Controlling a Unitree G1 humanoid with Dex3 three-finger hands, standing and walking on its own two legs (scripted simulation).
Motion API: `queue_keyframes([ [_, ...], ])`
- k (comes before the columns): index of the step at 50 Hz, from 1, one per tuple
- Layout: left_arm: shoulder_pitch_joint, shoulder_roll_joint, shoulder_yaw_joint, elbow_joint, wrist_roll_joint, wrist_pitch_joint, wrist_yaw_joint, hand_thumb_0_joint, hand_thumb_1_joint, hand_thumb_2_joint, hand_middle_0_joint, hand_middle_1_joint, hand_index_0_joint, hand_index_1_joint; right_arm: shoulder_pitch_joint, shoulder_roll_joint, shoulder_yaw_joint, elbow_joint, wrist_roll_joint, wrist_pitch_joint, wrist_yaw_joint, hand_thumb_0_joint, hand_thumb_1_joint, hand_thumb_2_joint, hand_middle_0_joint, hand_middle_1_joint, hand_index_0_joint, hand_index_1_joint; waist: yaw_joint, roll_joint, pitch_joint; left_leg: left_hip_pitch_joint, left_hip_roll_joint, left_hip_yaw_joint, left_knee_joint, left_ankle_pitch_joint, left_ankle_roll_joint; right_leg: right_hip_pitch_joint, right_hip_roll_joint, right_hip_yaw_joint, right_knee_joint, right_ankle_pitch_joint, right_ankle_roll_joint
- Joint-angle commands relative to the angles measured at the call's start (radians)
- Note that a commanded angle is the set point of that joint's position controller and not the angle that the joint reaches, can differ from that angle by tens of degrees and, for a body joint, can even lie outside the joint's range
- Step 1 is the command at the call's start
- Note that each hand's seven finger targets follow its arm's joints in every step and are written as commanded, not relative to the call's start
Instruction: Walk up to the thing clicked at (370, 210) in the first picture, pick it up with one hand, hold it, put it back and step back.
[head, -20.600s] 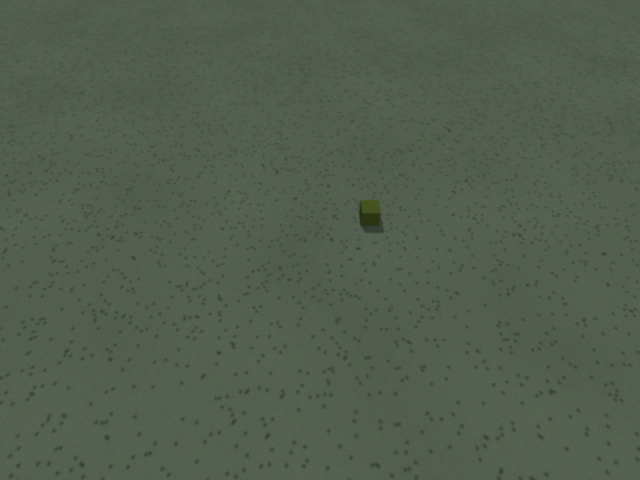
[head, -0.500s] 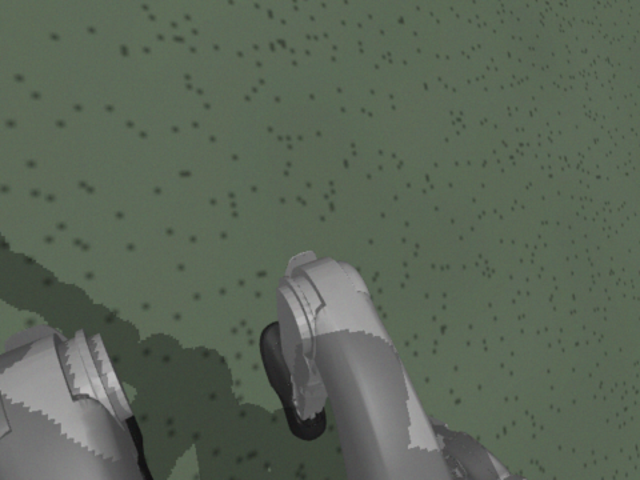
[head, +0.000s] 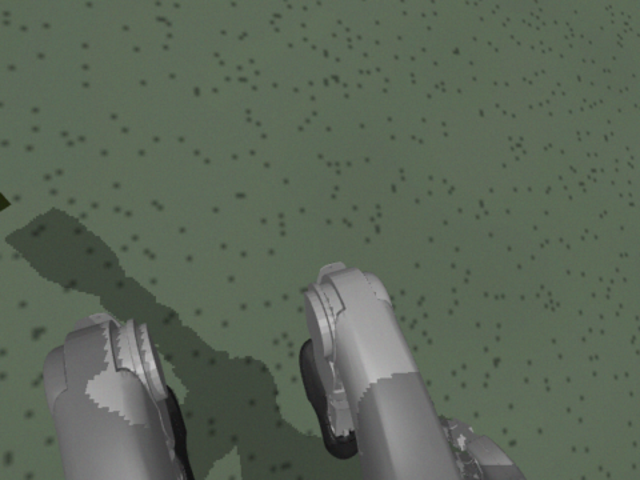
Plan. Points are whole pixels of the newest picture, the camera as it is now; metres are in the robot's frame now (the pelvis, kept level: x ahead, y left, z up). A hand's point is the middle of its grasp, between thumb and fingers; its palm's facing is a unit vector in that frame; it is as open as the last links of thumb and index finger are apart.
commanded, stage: lift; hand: left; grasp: from above
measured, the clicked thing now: out of the picture +0.49 +0.36 -0.18
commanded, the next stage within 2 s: hold in 1.64 s
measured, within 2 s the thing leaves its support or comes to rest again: neither
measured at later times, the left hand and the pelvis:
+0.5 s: hand out of the picture +0.40 +0.36 -0.01, palm faces -0.34 -0.25 -0.91, open 10.4 cm; pelvis -0.01 +0.00 +0.09, yaw +5 degrees
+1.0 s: hand out of the picture +0.35 +0.31 +0.20, palm faces -0.36 -0.26 -0.89, open 10.5 cm; pelvis +0.02 +0.00 +0.28, yaw +8 degrees
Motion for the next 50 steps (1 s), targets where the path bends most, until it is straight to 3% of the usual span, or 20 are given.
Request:
queue_keyframes([
  [1,-0.301,0.278,-0.008,-0.226,0.011,0.014,0.006,0.0,0.547,0.583,-0.959,-0.584,-0.978,-0.562,0.226,-0.259,-0.108,-0.004,0.024,0.011,-0.019,0.0,-0.91,-0.904,0.199,0.3,0.199,0.299,0.016,0.36,-0.769,0.545,-0.015,0.147,-0.252,0.197,0.058,0.38,0.026,-0.097,-0.26,0.251,-0.09],
  [7,-0.19,0.258,0.001,-0.342,0.027,0.005,-0.075,0.0,0.559,0.584,-0.966,-0.58,-0.983,-0.561,0.229,-0.248,-0.149,-0.028,0.052,0.056,-0.027,0.0,-0.911,-0.905,0.199,0.3,0.199,0.3,0.066,0.348,-0.819,0.598,-0.026,0.164,-0.314,0.211,0.061,0.422,0.012,-0.081,-0.306,0.243,-0.1],
  [8,-0.175,0.249,0.0,-0.37,0.026,0.004,-0.082,0.0,0.558,0.59,-0.962,-0.587,-0.979,-0.566,0.229,-0.237,-0.153,-0.033,0.057,0.062,-0.027,0.0,-0.909,-0.904,0.199,0.3,0.199,0.3,0.074,0.348,-0.845,0.618,-0.026,0.167,-0.326,0.217,0.062,0.438,0.01,-0.075,-0.314,0.254,-0.097],
  [9,-0.177,0.217,-0.011,-0.388,0.024,0.001,-0.09,0.0,0.558,0.601,-0.965,-0.587,-0.98,-0.569,0.232,-0.237,-0.158,-0.034,0.059,0.069,-0.03,0.0,-0.909,-0.904,0.199,0.3,0.199,0.3,0.063,0.345,-0.821,0.621,-0.029,0.164,-0.34,0.215,0.062,0.424,0.006,-0.079,-0.322,0.25,-0.1],
  [10,-0.165,0.227,0.003,-0.422,0.021,0.001,-0.092,0.0,0.562,0.6,-0.964,-0.597,-0.982,-0.576,0.23,-0.229,-0.167,-0.038,0.067,0.074,-0.032,0.0,-0.907,-0.903,0.199,0.3,0.199,0.3,0.087,0.341,-0.861,0.657,-0.026,0.165,-0.356,0.217,0.063,0.434,0.006,-0.073,-0.33,0.253,-0.098],
  [13,-0.152,0.2,0.005,-0.451,0.011,0.009,-0.095,0.0,0.553,0.608,-0.971,-0.578,-0.982,-0.565,0.216,-0.223,-0.184,-0.042,0.079,0.088,-0.045,0.0,-0.909,-0.905,0.199,0.3,0.199,0.3,0.089,0.312,-0.836,0.68,-0.026,0.158,-0.405,0.18,0.064,0.415,0.0,-0.07,-0.374,0.215,-0.101],
  [16,-0.133,0.141,-0.028,-0.488,-0.011,0.014,-0.099,0.0,0.519,0.62,-0.934,-0.608,-0.947,-0.591,0.207,-0.2,-0.191,-0.047,0.081,0.091,-0.059,0.0,-0.908,-0.904,0.2,0.3,0.2,0.3,0.085,0.285,-0.81,0.671,-0.029,0.167,-0.445,0.113,0.069,0.449,0.001,-0.052,-0.438,0.141,-0.099],
  [18,-0.111,0.091,-0.066,-0.508,-0.023,0.02,-0.115,0.0,0.538,0.604,-0.94,-0.611,-0.959,-0.589,0.202,-0.191,-0.199,-0.04,0.088,0.088,-0.068,0.0,-0.908,-0.903,0.2,0.3,0.2,0.3,0.086,0.287,-0.803,0.706,-0.029,0.164,-0.483,0.105,0.069,0.46,-0.002,-0.049,-0.466,0.144,-0.096],
  [21,-0.065,0.095,-0.065,-0.545,-0.026,0.026,-0.131,0.0,0.53,0.64,-0.941,-0.613,-0.952,-0.599,0.194,-0.192,-0.204,-0.045,0.1,0.092,-0.086,0.0,-0.908,-0.903,0.2,0.3,0.199,0.3,0.105,0.262,-0.8,0.745,-0.03,0.15,-0.542,0.102,0.068,0.489,-0.006,-0.051,-0.498,0.148,-0.097],
  [23,-0.02,0.062,-0.088,-0.55,-0.029,0.034,-0.144,0.0,0.553,0.637,-0.955,-0.615,-0.967,-0.6,0.172,-0.187,-0.207,-0.052,0.108,0.093,-0.099,0.0,-0.905,-0.903,0.2,0.3,0.2,0.3,0.11,0.256,-0.768,0.78,-0.028,0.137,-0.599,0.063,0.066,0.497,-0.007,-0.051,-0.53,0.122,-0.096],
  [27,0.023,0.072,-0.09,-0.712,-0.051,0.046,-0.16,0.0,0.571,0.625,-0.964,-0.625,-0.981,-0.606,0.133,-0.163,-0.209,-0.075,0.119,0.094,-0.131,0.0,-0.902,-0.902,0.2,0.3,0.199,0.3,0.129,0.222,-0.799,0.855,-0.029,0.153,-0.67,0.054,0.069,0.614,-0.004,-0.027,-0.64,0.097,-0.091],
  [29,0.058,0.033,-0.105,-0.735,-0.061,0.065,-0.167,0.0,0.573,0.635,-0.962,-0.633,-0.981,-0.612,0.123,-0.152,-0.206,-0.079,0.124,0.094,-0.149,0.0,-0.9,-0.901,0.2,0.3,0.2,0.3,0.13,0.213,-0.801,0.9,-0.03,0.158,-0.714,0.064,0.068,0.666,-0.006,-0.022,-0.683,0.107,-0.088],
  [31,0.078,0.037,-0.101,-0.796,-0.067,0.086,-0.166,0.0,0.552,0.677,-0.953,-0.648,-0.967,-0.633,0.118,-0.146,-0.204,-0.078,0.131,0.096,-0.169,0.0,-0.899,-0.9,0.2,0.3,0.2,0.3,0.141,0.213,-0.818,0.957,-0.03,0.166,-0.753,0.088,0.067,0.735,-0.009,-0.013,-0.742,0.124,-0.085],
  [34,0.15,-0.03,-0.145,-0.771,-0.073,0.121,-0.173,0.0,0.53,0.695,-0.952,-0.624,-0.955,-0.619,0.089,-0.132,-0.197,-0.07,0.137,0.096,-0.201,0.0,-0.896,-0.899,0.2,0.3,0.2,0.3,0.135,0.187,-0.746,1.015,-0.029,0.16,-0.832,0.082,0.064,0.787,-0.01,-0.012,-0.803,0.131,-0.083],
  [36,0.175,-0.018,-0.138,-0.805,-0.078,0.137,-0.169,0.0,0.517,0.72,-0.945,-0.623,-0.944,-0.623,0.085,-0.128,-0.194,-0.07,0.142,0.095,-0.22,0.0,-0.896,-0.899,0.2,0.3,0.2,0.3,0.149,0.183,-0.766,1.067,-0.032,0.163,-0.878,0.098,0.064,0.865,-0.011,-0.002,-0.852,0.138,-0.082],
  [38,0.247,-0.076,-0.174,-0.786,-0.079,0.158,-0.172,0.0,0.513,0.715,-0.95,-0.611,-0.946,-0.613,0.071,-0.12,-0.191,-0.061,0.148,0.091,-0.232,0.0,-0.894,-0.899,0.2,0.3,0.199,0.3,0.152,0.176,-0.709,1.119,-0.03,0.158,-0.939,0.098,0.06,0.89,-0.012,-0.003,-0.893,0.15,-0.083],
  [40,0.231,-0.092,-0.188,-0.832,-0.09,0.164,-0.17,0.0,0.526,0.722,-0.95,-0.624,-0.949,-0.624,0.067,-0.113,-0.19,-0.054,0.153,0.085,-0.247,0.0,-0.893,-0.898,0.2,0.3,0.199,0.3,0.151,0.19,-0.696,1.183,-0.027,0.151,-0.995,0.107,0.056,0.935,-0.011,0.0,-0.939,0.157,-0.083],
  [41,0.267,-0.081,-0.177,-0.827,-0.088,0.172,-0.165,0.0,0.52,0.726,-0.949,-0.623,-0.946,-0.625,0.064,-0.113,-0.189,-0.053,0.158,0.08,-0.252,0.0,-0.893,-0.898,0.2,0.3,0.199,0.3,0.166,0.181,-0.704,1.221,-0.028,0.149,-1.022,0.12,0.054,0.972,-0.01,0.003,-0.959,0.165,-0.085],
  [44,0.284,-0.131,-0.222,-0.836,-0.101,0.183,-0.16,0.0,0.495,0.801,-0.942,-0.643,-0.928,-0.656,0.057,-0.095,-0.182,-0.041,0.164,0.065,-0.269,0.0,-0.892,-0.898,0.2,0.3,0.199,0.3,0.145,0.138,-0.633,1.261,-0.028,0.166,-1.08,0.154,0.059,1.069,-0.009,0.016,-1.054,0.196,-0.079],
  [50,0.359,-0.207,-0.266,-0.78,-0.108,0.179,-0.14,0.0,0.486,0.776,-0.92,-0.654,-0.911,-0.663,0.054,-0.081,-0.183,-0.013,0.17,0.028,-0.295,0.0,-0.892,-0.899,0.2,0.3,0.199,0.3,0.165,0.114,-0.531,1.412,-0.028,0.159,-1.244,0.173,0.05,1.215,-0.008,0.03,-1.2,0.203,-0.082],
])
